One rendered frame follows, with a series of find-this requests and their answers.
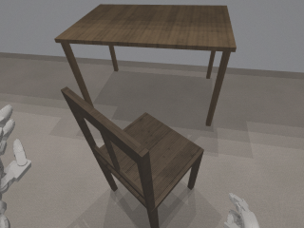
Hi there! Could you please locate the table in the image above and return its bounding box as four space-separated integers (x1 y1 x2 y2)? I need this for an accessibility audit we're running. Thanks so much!
54 4 237 126

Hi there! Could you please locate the robot right hand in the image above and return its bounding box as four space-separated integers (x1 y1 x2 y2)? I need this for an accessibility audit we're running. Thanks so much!
224 193 260 228

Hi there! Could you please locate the chair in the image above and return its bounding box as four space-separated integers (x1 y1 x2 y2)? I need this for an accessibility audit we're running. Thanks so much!
61 86 204 228

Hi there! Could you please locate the left robot forearm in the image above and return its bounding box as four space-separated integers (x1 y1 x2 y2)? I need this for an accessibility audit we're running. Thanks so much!
0 200 10 228

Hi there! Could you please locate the robot left hand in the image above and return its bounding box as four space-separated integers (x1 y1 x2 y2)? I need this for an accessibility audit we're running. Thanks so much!
0 104 31 200

